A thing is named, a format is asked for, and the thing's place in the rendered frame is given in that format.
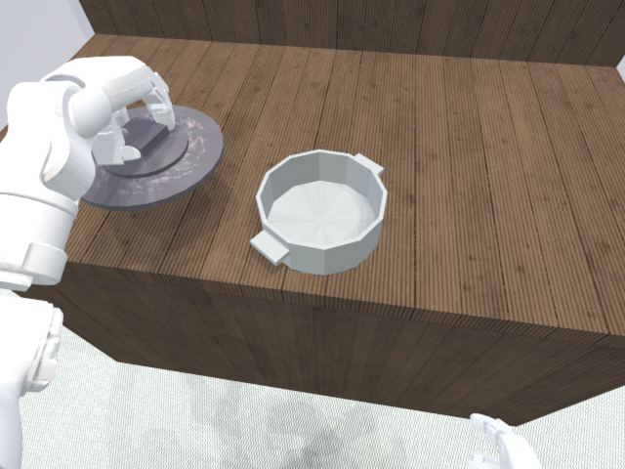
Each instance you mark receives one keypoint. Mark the knob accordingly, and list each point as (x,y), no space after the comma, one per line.
(144,135)

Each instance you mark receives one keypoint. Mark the right robot hand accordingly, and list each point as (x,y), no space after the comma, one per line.
(514,451)

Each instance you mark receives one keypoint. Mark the pot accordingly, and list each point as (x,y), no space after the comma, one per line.
(321,211)

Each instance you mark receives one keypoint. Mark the table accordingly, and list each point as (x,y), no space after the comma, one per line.
(498,283)

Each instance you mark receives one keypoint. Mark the left robot hand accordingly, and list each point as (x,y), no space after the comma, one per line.
(124,81)

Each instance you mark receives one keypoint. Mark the lid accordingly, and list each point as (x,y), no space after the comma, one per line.
(181,163)

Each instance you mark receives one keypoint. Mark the left robot forearm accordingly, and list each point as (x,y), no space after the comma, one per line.
(46,165)

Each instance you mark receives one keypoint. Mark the left robot upper arm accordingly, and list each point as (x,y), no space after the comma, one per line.
(30,337)

